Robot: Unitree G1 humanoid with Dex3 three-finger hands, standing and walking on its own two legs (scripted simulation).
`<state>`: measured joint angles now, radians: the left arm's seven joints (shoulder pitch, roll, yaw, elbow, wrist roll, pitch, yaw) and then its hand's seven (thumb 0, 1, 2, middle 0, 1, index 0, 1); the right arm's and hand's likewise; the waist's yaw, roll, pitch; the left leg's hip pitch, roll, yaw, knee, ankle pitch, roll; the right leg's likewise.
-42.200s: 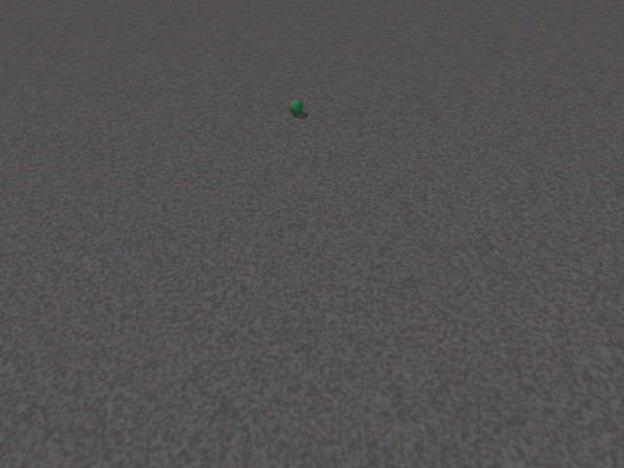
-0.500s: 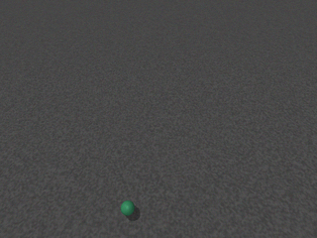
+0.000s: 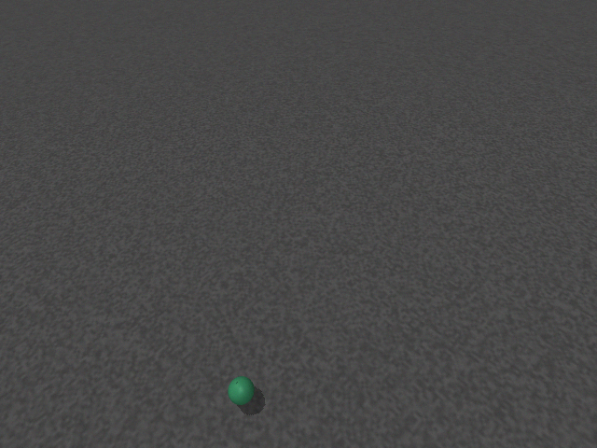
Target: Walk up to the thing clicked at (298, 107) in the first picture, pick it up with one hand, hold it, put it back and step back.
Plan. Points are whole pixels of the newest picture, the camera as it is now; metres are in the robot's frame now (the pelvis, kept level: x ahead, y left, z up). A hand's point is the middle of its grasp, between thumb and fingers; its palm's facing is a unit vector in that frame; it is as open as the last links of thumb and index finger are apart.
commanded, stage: stand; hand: left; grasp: from above
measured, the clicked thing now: (241, 390) +0.46 +0.22 -0.74
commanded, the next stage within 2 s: step back in 0.44 s
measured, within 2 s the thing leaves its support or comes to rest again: neither
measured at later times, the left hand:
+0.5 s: hand out of the picture +0.07 +0.25 -0.16, palm faces +0.02 -0.94 -0.35, open 7.4 cm
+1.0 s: hand out of the picture +0.04 +0.29 -0.18, palm faces -0.09 -0.92 -0.37, open 7.4 cm
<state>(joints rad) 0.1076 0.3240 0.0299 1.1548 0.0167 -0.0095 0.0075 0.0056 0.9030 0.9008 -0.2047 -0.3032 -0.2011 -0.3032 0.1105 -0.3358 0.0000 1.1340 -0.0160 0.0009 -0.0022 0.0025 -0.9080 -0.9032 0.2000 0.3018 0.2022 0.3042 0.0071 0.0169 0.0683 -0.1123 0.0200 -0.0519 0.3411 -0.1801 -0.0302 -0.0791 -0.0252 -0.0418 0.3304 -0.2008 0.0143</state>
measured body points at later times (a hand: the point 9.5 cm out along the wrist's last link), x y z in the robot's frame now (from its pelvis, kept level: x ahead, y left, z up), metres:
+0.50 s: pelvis +0.00 +0.00 +0.00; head +0.02 -0.01 +0.45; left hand +0.07 +0.30 -0.13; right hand +0.08 -0.30 -0.14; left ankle +0.01 +0.14 -0.75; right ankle -0.01 -0.13 -0.75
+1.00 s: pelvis -0.09 +0.04 -0.02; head +0.00 +0.05 +0.42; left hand +0.05 +0.34 -0.15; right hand -0.01 -0.28 -0.14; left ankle -0.04 +0.14 -0.75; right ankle -0.12 -0.10 -0.70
